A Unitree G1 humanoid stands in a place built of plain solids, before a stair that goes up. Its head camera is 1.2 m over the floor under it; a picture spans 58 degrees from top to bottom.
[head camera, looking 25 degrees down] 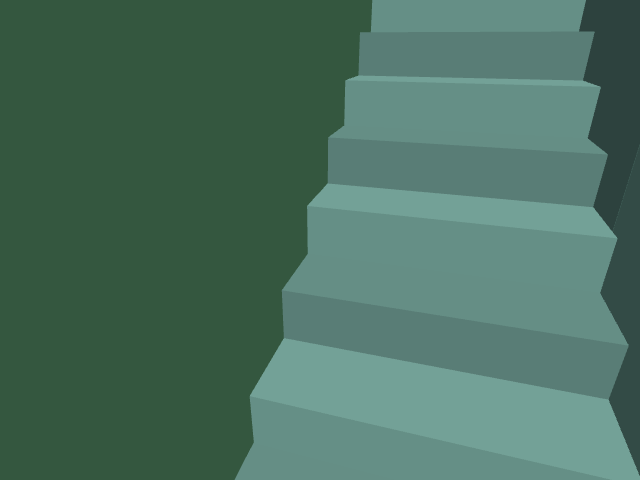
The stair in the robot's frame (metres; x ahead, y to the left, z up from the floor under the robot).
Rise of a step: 0.17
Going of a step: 0.26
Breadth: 0.91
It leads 16 degrees to the right of straight ahead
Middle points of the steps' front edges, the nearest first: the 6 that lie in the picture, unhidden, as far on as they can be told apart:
0.73 -0.25 0.35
0.97 -0.32 0.52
1.21 -0.39 0.70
1.46 -0.46 0.87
1.70 -0.53 1.05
1.94 -0.61 1.22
